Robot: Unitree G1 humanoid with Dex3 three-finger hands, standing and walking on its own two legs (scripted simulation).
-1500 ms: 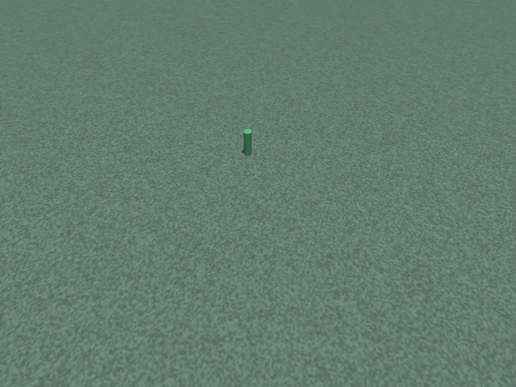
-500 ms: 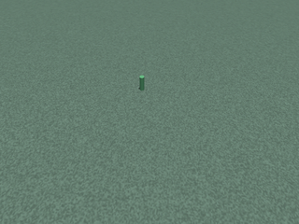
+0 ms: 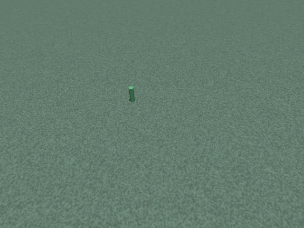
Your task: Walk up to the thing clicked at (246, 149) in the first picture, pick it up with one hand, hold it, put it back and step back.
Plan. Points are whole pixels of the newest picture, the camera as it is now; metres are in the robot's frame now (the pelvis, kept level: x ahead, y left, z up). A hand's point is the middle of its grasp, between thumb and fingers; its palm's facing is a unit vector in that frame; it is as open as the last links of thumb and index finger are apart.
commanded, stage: walk up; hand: left
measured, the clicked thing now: (131, 94) +1.34 +0.20 -0.68
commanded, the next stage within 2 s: none
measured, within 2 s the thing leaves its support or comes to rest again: neither
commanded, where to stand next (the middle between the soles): +0.98 +0.01 m, yaw -3 degrees
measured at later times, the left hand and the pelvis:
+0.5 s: hand (65, 183) +0.29 +0.30 -0.13, palm faces -0.11 -0.93 -0.35, open 7.4 cm; pelvis +0.22 +0.03 +0.01, yaw -4 degrees
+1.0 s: hand (90, 127) +0.50 +0.26 -0.10, palm faces -0.05 -0.91 -0.40, open 7.4 cm; pelvis +0.44 -0.02 +0.02, yaw -2 degrees
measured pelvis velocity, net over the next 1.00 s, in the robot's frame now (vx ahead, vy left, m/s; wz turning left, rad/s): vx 0.44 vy -0.02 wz -0.04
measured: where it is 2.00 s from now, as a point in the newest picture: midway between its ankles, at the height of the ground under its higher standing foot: (153, 142)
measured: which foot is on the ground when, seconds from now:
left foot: up 0.00-0.28, down 0.30-0.72, up 0.74-1.00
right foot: down 0.00-0.32, up 0.34-0.68, down 0.70-1.00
